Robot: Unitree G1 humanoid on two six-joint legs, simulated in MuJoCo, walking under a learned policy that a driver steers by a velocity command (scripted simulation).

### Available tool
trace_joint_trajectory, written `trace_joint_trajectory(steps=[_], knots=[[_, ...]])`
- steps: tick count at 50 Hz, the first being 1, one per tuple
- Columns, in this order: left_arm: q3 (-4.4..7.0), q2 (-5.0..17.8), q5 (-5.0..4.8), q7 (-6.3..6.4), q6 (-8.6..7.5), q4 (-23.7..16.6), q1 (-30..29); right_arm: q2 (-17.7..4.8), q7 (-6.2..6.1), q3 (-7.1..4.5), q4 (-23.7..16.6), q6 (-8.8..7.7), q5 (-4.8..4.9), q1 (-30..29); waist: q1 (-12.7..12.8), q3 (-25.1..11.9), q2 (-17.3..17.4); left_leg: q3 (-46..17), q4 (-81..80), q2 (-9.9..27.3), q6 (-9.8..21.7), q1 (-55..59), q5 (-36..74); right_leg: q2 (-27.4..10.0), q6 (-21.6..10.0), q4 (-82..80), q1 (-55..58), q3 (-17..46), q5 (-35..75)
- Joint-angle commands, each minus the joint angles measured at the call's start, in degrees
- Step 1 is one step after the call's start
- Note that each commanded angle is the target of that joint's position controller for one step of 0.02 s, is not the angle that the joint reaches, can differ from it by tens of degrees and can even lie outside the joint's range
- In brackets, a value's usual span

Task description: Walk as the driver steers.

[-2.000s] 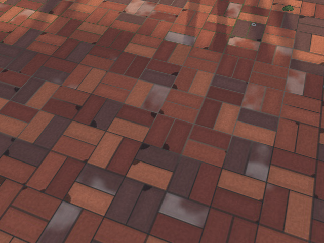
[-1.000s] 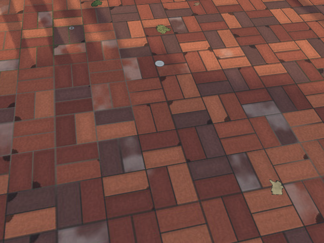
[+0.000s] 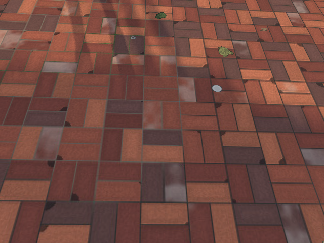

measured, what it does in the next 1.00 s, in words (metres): walks ahead, turning left: right foot, then left foot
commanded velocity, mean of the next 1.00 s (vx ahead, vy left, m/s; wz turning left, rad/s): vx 0.45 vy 0.00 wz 0.30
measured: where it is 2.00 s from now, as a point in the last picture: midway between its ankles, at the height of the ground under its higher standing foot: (123, 214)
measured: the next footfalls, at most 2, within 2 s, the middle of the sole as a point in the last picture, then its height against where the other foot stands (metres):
right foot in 0.38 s outside the picture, level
left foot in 0.86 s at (94, 215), level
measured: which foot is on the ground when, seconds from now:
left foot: down 0.00-0.38, up 0.40-0.84, down 0.86-1.00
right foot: up 0.00-0.36, down 0.38-0.86, up 0.88-1.00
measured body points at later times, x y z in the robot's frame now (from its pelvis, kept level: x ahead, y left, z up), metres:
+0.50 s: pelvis +0.29 -0.01 -0.01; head +0.32 +0.00 +0.44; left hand +0.39 +0.29 -0.10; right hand +0.43 -0.27 -0.12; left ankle +0.13 +0.08 -0.64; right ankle +0.37 -0.10 -0.74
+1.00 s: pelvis +0.51 +0.12 +0.00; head +0.55 +0.15 +0.44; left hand +0.48 +0.41 -0.14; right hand +0.77 -0.07 -0.08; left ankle +0.55 +0.24 -0.74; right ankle +0.48 -0.05 -0.65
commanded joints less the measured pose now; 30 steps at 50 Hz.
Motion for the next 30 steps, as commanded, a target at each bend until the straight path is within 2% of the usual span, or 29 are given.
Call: trace_joint_trajectory(steps=[1, 4, 7, 11, 13, 16, 17, 18, 19, 20, 21, 22, 23, 24, 25, 27, 30], knots=[[1.72, 5.66, 1.04, 0.01, -0.52, -4.07, -2.03, -9.96, -1.07, -2.72, -4.45, -1.21, -0.10, -0.36, 0.69, -1.34, 6.37, -19.87, -18.08, 13.33, 9.54, 9.57, 6.52, -1.73, 1.13, -5.26, -11.40, 2.33, 7.78], [1.15, 3.82, 1.11, 0.30, -0.04, -5.31, -7.39, -10.31, -2.25, -3.02, -2.77, -1.00, 0.54, 2.66, -0.52, 0.03, 5.52, -16.18, -17.85, 11.76, 8.57, 10.17, 13.71, -0.01, 3.51, -15.37, -13.01, 2.13, 14.84], [0.48, 2.29, 0.59, -0.27, -0.42, -6.47, -13.18, -10.44, -3.02, -3.27, -1.40, -0.52, 0.80, 4.44, -2.24, 0.76, 7.49, -14.33, -17.07, 9.87, 6.75, 8.86, 13.93, 2.01, 4.36, -25.90, -9.90, 1.71, 21.62], [0.17, 2.11, 0.17, -1.43, -1.32, -8.39, -19.99, -10.62, -3.43, -3.71, 0.71, 0.17, 1.53, 7.68, -4.43, 2.05, 7.35, -17.68, -14.60, 11.21, 6.50, 11.91, 13.84, 3.29, 3.46, -33.41, -9.13, 2.24, 22.82], [0.36, 2.74, 0.13, -1.92, -1.92, -8.83, -20.97, -10.62, -3.78, -3.89, 1.31, 0.77, 1.66, 7.99, -4.37, 2.09, 7.53, -19.86, -12.40, 12.12, 6.15, 14.25, 14.59, 3.79, 2.55, -36.21, -7.84, 2.77, 22.15], [1.28, 4.57, -0.16, -1.84, -2.52, -8.00, -16.97, -11.16, -4.16, -4.40, 1.26, 1.58, 1.40, 6.31, -1.88, 0.92, 10.17, -21.83, -8.23, 12.98, 4.74, 15.02, 23.10, 4.54, 0.62, -37.56, -0.06, 2.05, 16.00], [2.22, 6.28, -0.11, -1.41, -2.70, -6.90, -12.05, -10.87, -3.99, -4.33, 0.77, 1.71, 1.21, 5.35, 0.53, -2.20, 10.95, -21.23, -3.44, 11.41, 3.75, 14.63, 31.82, 5.59, -0.74, -38.40, 7.39, 0.56, 14.42], [3.19, 8.21, 0.13, -0.90, -2.82, -5.52, -4.18, -9.75, -3.58, -3.79, -0.19, 1.72, 0.97, 3.52, 4.97, -8.39, 10.32, -19.09, 6.37, 8.10, 1.81, 11.21, 34.88, 3.39, -3.09, -39.08, 20.29, 1.22, 16.76], [3.84, 11.45, 1.09, -0.18, -2.49, -4.93, 6.19, -6.47, -3.28, -2.50, -2.00, 1.56, -0.26, 3.31, 8.54, -19.05, 4.57, -16.41, 22.74, 4.17, -0.05, 1.24, 21.49, -7.03, -6.90, -35.92, 39.14, 11.87, 12.77], [4.18, 13.68, 1.32, -0.60, -1.87, -2.74, 9.04, -0.81, -2.96, -0.88, -2.60, 1.03, 1.32, 14.19, 2.51, -27.28, -16.97, -12.26, 41.78, -3.98, -3.70, -20.31, -21.06, -21.23, -16.45, -40.87, 57.97, 40.85, 3.45], [2.96, 7.56, 0.13, -0.74, -1.63, -3.33, 8.43, -7.47, -3.16, -1.84, -0.67, 0.87, 2.45, 13.13, 4.36, -22.71, -10.96, -13.11, 48.16, 0.70, -4.36, -25.74, -18.28, -20.15, -14.99, -45.13, 53.64, 43.93, -6.87], [2.10, 4.45, -0.10, -0.38, -1.22, -3.35, 5.59, -10.47, -3.04, -2.70, -1.31, 0.86, 2.32, 5.78, 5.77, -13.41, -5.25, -10.98, 47.97, 2.75, -4.65, -26.96, -12.70, -17.20, -12.58, -46.49, 44.65, 33.11, -5.80], [1.72, 4.00, 0.40, -0.38, -0.84, -2.87, 3.12, -9.94, -3.16, -2.60, -2.06, 0.76, 1.46, 1.79, 4.73, -7.85, -0.44, -8.88, 45.96, 4.85, -4.76, -25.04, -8.66, -14.68, -11.34, -47.67, 35.73, 26.07, 0.84], [1.48, 3.39, 0.78, -0.45, -0.65, -2.20, 1.86, -9.13, -2.97, -2.66, -2.95, 0.46, 0.62, -1.20, 3.73, -4.02, 0.20, -8.39, 43.35, 6.04, -4.67, -23.70, -6.78, -12.53, -11.20, -49.15, 29.03, 21.58, 6.74], [1.18, 3.01, 1.37, -0.37, -0.85, -1.74, 1.32, -7.93, -2.58, -2.58, -3.27, 0.47, 0.96, -0.97, 2.00, -2.95, -1.31, -8.44, 41.65, 7.21, -4.38, -21.14, -5.68, -11.03, -11.15, -50.76, 24.98, 18.15, 9.82], [1.14, 2.71, 0.72, -0.45, -1.45, -0.49, 1.38, -5.29, -2.23, -1.92, -3.09, 0.73, 1.29, -0.07, 0.61, -2.57, -2.87, -7.31, 37.34, 7.89, -4.25, -19.53, -5.92, -10.09, -12.28, -53.40, 22.18, 14.32, 12.66], [1.74, 5.33, -0.23, -0.35, -1.78, 1.33, 2.04, -3.32, -1.86, -0.84, -4.68, 0.62, 0.21, -4.66, 0.68, -0.32, -1.86, -5.39, 28.05, 9.25, -4.98, -21.76, -2.23, -10.89, -13.76, -56.45, 20.48, 10.31, 17.06]])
